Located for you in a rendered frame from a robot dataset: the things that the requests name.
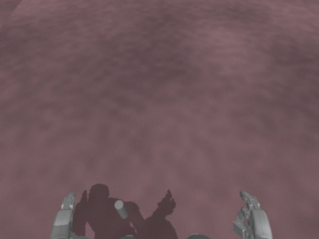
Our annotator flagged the can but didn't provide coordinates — can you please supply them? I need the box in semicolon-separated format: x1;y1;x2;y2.
115;200;128;219

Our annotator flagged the right robot hand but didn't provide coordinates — can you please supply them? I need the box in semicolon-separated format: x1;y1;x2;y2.
233;190;273;239

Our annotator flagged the left robot hand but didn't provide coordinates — can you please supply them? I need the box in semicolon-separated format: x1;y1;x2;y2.
50;191;90;239

